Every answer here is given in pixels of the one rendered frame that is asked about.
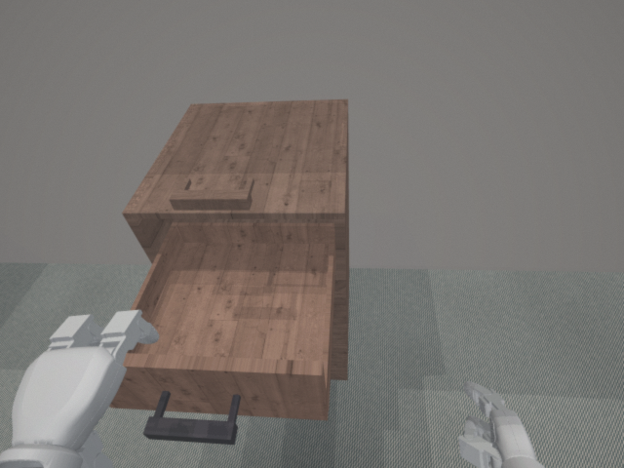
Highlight cabinet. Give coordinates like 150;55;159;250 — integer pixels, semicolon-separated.
122;99;349;380

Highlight left robot forearm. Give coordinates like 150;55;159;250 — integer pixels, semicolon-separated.
0;444;83;468

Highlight robot right hand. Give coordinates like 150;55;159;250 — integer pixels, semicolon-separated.
458;381;537;468

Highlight handle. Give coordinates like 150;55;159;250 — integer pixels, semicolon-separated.
169;189;253;211
143;391;241;445

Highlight drawer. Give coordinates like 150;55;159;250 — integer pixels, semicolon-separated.
110;222;336;420

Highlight robot left hand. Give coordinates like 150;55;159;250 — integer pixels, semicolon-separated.
12;310;159;468

